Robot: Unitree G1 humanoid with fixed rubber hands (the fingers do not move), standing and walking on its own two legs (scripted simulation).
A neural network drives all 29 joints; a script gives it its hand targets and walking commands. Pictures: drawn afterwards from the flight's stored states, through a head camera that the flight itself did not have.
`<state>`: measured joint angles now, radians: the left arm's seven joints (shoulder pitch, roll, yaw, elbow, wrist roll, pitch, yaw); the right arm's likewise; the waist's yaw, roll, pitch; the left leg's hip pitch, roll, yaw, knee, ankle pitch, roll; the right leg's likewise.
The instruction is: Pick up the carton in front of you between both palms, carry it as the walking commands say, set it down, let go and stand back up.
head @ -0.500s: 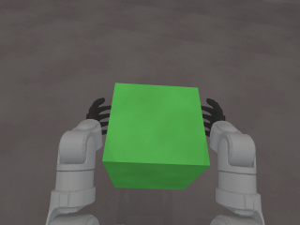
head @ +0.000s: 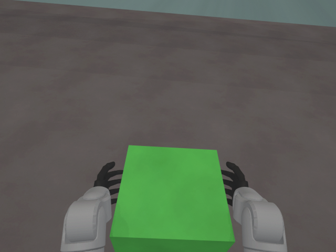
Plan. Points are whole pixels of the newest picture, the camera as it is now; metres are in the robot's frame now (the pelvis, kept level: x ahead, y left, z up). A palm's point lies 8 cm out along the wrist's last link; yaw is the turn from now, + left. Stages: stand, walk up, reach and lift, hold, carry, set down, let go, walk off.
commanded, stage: carry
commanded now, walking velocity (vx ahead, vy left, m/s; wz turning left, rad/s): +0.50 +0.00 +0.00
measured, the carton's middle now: (168, 212) +0.25 +0.00 -0.03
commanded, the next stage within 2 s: none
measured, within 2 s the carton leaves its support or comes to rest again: neither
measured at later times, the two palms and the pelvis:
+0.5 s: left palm (127, 96) +0.57 +0.13 +0.08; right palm (218, 93) +0.60 -0.17 +0.08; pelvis +0.32 -0.04 +0.00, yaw +4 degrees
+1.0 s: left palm (129, 58) +0.82 +0.15 +0.08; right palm (203, 60) +0.83 -0.15 +0.08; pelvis +0.55 +0.00 -0.01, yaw +1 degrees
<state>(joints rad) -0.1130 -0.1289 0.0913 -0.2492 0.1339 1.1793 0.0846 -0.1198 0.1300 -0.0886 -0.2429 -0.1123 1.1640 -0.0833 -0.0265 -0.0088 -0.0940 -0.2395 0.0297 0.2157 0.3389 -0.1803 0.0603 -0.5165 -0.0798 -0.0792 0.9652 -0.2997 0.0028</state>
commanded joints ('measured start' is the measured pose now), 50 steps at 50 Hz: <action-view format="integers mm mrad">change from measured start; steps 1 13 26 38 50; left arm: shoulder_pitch -455 -454 -517 -517 -438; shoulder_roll -1000 -822 -922 -896 -894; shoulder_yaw -727 -686 -706 -709 -686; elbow -98 -147 -188 -149 -122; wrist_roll -411 -427 -470 -438 -418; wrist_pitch -36 39 20 55 37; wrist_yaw -244 -239 -265 -259 -252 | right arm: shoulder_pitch -420 -426 -455 -410 -420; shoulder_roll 982 800 934 920 899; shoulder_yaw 705 681 702 664 690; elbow -84 -148 -147 -78 -122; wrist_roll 427 388 378 392 394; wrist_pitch -9 56 34 47 49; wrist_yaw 280 245 230 259 249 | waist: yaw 15 43 36 17 25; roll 148 83 -119 200 -19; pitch -239 -212 -200 -373 -331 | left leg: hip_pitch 249 96 -315 440 131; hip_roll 249 145 61 353 144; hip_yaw -213 14 -83 -371 -98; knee -196 269 357 32 232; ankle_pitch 33 380 -13 799 642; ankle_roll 69 -39 -85 136 -34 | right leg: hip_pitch -70 453 490 72 421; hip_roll -23 56 -181 6 -92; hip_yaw -23 -170 -11 18 -5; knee -186 -513 -764 -180 -443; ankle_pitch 80 133 397 -311 703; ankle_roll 22 -39 -121 42 28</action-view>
